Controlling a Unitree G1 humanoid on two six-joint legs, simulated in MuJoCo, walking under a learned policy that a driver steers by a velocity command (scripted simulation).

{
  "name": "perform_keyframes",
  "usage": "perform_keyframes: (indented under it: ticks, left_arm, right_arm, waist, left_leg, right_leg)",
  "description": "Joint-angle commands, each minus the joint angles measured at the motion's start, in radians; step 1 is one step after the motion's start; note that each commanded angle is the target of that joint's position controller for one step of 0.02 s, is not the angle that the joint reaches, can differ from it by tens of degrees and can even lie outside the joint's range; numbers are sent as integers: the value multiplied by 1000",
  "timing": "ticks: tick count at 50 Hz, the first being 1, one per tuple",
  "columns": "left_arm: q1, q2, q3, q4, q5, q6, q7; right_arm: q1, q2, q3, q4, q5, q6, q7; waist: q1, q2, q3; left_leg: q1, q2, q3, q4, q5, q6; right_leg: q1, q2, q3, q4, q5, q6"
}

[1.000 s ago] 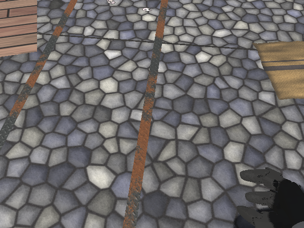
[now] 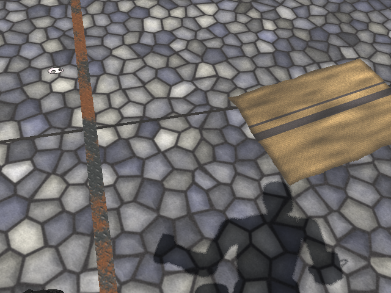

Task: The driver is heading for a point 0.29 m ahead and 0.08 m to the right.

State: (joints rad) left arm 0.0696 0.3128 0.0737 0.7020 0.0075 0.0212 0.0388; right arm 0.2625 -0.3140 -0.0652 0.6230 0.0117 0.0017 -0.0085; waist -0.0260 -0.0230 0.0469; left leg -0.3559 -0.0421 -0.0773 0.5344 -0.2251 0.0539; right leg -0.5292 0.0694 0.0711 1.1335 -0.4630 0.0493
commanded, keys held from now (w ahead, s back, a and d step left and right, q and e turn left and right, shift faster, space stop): e+shift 0.62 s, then q+shift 0.38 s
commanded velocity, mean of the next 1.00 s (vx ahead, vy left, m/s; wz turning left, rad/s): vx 0.01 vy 0.00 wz -0.23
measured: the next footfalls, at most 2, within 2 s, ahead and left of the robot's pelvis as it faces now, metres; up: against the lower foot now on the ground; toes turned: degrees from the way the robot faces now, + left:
right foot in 0.54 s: +0.02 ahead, -0.16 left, +0.00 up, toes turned -19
left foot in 1.18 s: +0.12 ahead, +0.06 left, +0.00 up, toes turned -4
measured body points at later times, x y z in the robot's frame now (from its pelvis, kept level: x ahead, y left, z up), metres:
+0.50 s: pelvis +0.02 -0.03 +0.00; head +0.07 -0.05 +0.45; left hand +0.22 +0.23 -0.10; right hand +0.13 -0.33 -0.11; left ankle +0.03 +0.08 -0.74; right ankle -0.01 -0.14 -0.72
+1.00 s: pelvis +0.04 -0.08 +0.00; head +0.06 -0.09 +0.45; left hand +0.29 +0.11 -0.09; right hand +0.07 -0.38 -0.11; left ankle +0.08 +0.07 -0.69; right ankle -0.01 -0.14 -0.74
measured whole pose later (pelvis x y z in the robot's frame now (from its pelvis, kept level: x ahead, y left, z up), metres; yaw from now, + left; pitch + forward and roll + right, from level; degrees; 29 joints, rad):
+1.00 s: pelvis +0.04 -0.08 +0.00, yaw -15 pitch +0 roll +0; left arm 0.08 0.22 0.03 0.69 0.02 0.03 0.03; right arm 0.21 -0.30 -0.08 0.72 0.03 0.05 -0.01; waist -0.03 0.03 0.05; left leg -0.46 0.07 0.00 0.93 -0.40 -0.11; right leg -0.16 0.04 -0.09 0.43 -0.29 -0.07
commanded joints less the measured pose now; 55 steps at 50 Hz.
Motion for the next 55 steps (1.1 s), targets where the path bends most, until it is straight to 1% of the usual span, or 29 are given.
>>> perform_keyframes:
  ticks: [1,4,6,7,9,10,11,13,15,20,24,26,27,28,29,30,31,32,33,34,36,38,40,42,43,46,49,53,55]
  left_arm:
    - [7,66,16,-40,-14,-6,0]
    - [26,43,4,-9,-21,2,1]
    - [49,21,-6,11,-22,5,-5]
    - [47,26,-6,13,-26,6,-8]
    - [19,81,8,-8,-35,7,-10]
    - [15,106,16,-17,-39,7,-9]
    - [16,118,21,-23,-42,8,-8]
    - [31,112,25,-27,-42,10,-7]
    - [53,93,25,-30,-39,12,-9]
    - [79,62,22,-58,-41,16,-31]
    - [105,72,31,-84,-47,26,-59]
    - [171,85,46,-76,-45,32,-64]
    - [230,147,72,-68,-40,31,-49]
    - [269,311,109,-86,-30,25,-28]
    - [269,281,94,-115,12,-2,-40]
    - [227,249,85,-115,12,-22,-45]
    - [175,223,80,-113,-12,-30,-38]
    - [114,175,62,-124,-32,-24,-27]
    - [78,135,43,-134,-38,-16,-16]
    - [74,113,29,-134,-27,-12,-10]
    - [76,67,3,-117,-2,-16,-6]
    - [71,23,-19,-89,15,-22,-7]
    - [60,52,-14,-76,29,-21,-7]
    - [60,122,9,-69,30,-13,-5]
    - [65,139,16,-65,26,-7,-4]
    - [46,114,16,-61,16,0,-1]
    - [21,98,20,-65,14,-1,1]
    - [13,113,36,-72,6,8,-2]
    - [33,127,42,-63,-9,10,-8]
  right_arm:
    - [-53,-131,-34,-99,0,7,-28]
    - [-40,-66,-2,-77,-21,4,-32]
    - [-60,-24,18,-56,-39,0,-29]
    - [-67,-37,15,-49,-47,0,-26]
    - [-75,-105,-7,-40,-52,5,-26]
    - [-74,-131,-18,-36,-51,10,-28]
    - [-75,-139,-23,-32,-48,15,-29]
    - [-91,-123,-24,-26,-40,19,-33]
    - [-120,-106,-26,-25,-36,18,-35]
    - [-168,-105,-41,-23,-31,22,-29]
    - [-176,-127,-56,-16,-7,23,-19]
    - [-185,-121,-60,-6,16,15,-16]
    - [-134,-93,-57,13,7,5,-8]
    - [-175,-25,-35,-48,-49,-3,-2]
    - [-269,-48,-35,-77,-51,-12,-6]
    - [-287,-83,-44,-76,-28,-14,-8]
    - [-276,-95,-49,-65,-19,-16,-12]
    - [-236,-108,-54,-35,-20,-11,-20]
    - [-202,-116,-57,-13,-20,-3,-22]
    - [-175,-106,-53,5,-14,2,-18]
    - [-137,-73,-41,35,-3,10,-10]
    - [-128,-37,-24,52,1,16,-4]
    - [-151,-47,-20,46,5,22,0]
    - [-177,-103,-33,23,14,27,-2]
    - [-178,-121,-39,15,18,29,-4]
    - [-151,-112,-41,9,18,34,-6]
    - [-136,-79,-35,-5,14,36,2]
    - [-127,-55,-28,-32,21,35,25]
    - [-127,-51,-28,-45,18,35,33]
  waist:
    - [28,123,-214]
    - [17,128,-225]
    - [22,145,-202]
    - [14,163,-174]
    - [-12,183,-107]
    - [-23,179,-81]
    - [-29,166,-61]
    - [-28,136,-45]
    - [-17,122,-52]
    - [-2,124,-110]
    - [17,155,-138]
    - [67,141,-146]
    - [81,28,-158]
    - [53,-306,-163]
    - [117,-224,-251]
    - [102,-121,-219]
    - [67,-77,-169]
    - [41,-45,-161]
    - [26,-59,-167]
    - [20,-76,-182]
    - [17,-72,-196]
    - [20,-79,-171]
    - [41,-109,-119]
    - [66,-120,-58]
    - [74,-112,-35]
    - [70,-76,-7]
    - [61,-64,-31]
    - [56,-71,-88]
    - [53,-77,-111]
  left_leg:
    - [320,241,-262,-119,618,142]
    - [314,228,-183,-126,617,133]
    - [259,205,-122,-146,532,121]
    - [225,205,-109,-163,478,121]
    - [196,239,-131,-195,374,147]
    - [208,266,-153,-206,335,166]
    - [228,293,-174,-212,311,184]
    - [272,332,-190,-215,311,206]
    - [301,342,-163,-211,357,215]
    - [332,338,-32,-180,525,204]
    - [344,353,48,-117,553,161]
    - [268,320,129,-2,449,80]
    - [123,249,197,163,266,-6]
    - [-246,83,247,485,-366,-115]
    - [-356,4,40,661,-494,-126]
    - [-383,29,-11,710,-420,-113]
    - [-399,42,-21,684,-324,-103]
    - [-403,68,-8,658,-255,-108]
    - [-346,78,5,647,-208,-119]
    - [-285,71,27,663,-168,-131]
    - [-203,81,44,612,-108,-144]
    - [-132,104,40,461,-59,-149]
    - [-79,109,38,358,-54,-150]
    - [-121,100,46,355,-102,-149]
    - [-164,103,42,375,-133,-150]
    - [-254,131,30,423,-184,-159]
    - [-258,148,59,416,-192,-162]
    - [-181,131,125,309,-172,-135]
    - [-115,97,148,220,-183,-111]
  right_leg:
    - [-128,-34,23,41,83,31]
    - [-50,-71,7,-51,129,50]
    - [50,-106,8,-182,165,57]
    - [90,-111,0,-232,168,58]
    - [90,-104,-14,-254,128,53]
    - [57,-103,-13,-238,98,51]
    - [19,-109,-5,-219,73,51]
    - [-41,-129,6,-183,38,53]
    - [-59,-146,-8,-168,22,58]
    - [24,-148,-81,-269,40,46]
    - [124,-120,-139,-444,100,-1]
    - [274,-86,-158,-645,276,-57]
    - [442,-118,-39,-737,489,-117]
    - [653,-391,385,-716,989,-280]
    - [638,-468,511,-736,992,-439]
    - [622,-418,429,-755,896,-411]
    - [594,-351,361,-755,811,-352]
    - [584,-333,290,-745,800,-307]
    - [543,-312,235,-743,833,-289]
    - [510,-296,197,-741,880,-284]
    - [485,-271,118,-754,880,-273]
    - [459,-243,50,-770,809,-250]
    - [415,-250,30,-795,722,-248]
    - [407,-297,62,-821,631,-274]
    - [422,-325,85,-829,591,-290]
    - [470,-373,103,-833,563,-314]
    - [507,-378,47,-812,673,-316]
    - [540,-376,-52,-755,842,-289]
    - [542,-377,-63,-711,899,-278]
